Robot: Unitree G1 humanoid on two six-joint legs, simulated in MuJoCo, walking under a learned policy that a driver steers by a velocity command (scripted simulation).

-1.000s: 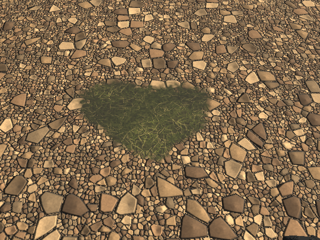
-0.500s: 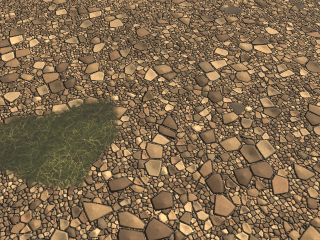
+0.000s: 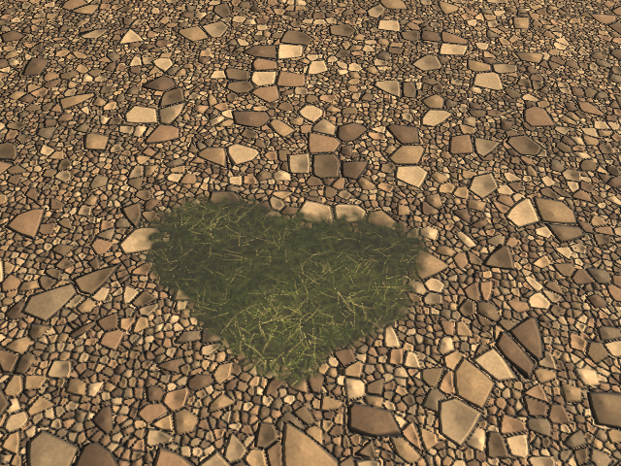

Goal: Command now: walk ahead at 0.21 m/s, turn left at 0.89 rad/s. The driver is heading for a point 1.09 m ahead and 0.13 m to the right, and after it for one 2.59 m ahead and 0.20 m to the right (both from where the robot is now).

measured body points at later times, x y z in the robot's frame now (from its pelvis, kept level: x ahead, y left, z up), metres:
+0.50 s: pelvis +0.18 -0.03 -0.10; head +0.19 -0.05 +0.35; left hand +0.31 +0.24 -0.19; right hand +0.35 -0.28 -0.22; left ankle +0.16 +0.09 -0.82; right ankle +0.20 -0.13 -0.81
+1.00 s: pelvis +0.46 -0.10 -0.11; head +0.49 -0.12 +0.34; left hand +0.48 +0.19 -0.22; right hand +0.60 -0.39 -0.20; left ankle +0.62 -0.05 -0.82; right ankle +0.20 -0.13 -0.82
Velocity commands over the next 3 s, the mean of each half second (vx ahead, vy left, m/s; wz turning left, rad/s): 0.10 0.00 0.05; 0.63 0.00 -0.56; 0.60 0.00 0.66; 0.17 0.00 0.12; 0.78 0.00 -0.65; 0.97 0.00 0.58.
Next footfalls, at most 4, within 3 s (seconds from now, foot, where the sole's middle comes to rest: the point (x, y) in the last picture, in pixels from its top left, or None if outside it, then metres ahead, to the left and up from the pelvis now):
0.06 left None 0.19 0.10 -0.86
0.52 right None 0.24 -0.14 -0.86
1.00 left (369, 417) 0.66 -0.07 -0.86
1.42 right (447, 294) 1.04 -0.28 -0.86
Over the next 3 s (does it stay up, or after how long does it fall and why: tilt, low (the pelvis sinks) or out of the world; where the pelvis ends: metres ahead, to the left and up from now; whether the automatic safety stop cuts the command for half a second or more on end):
stays up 1.64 -0.36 -0.09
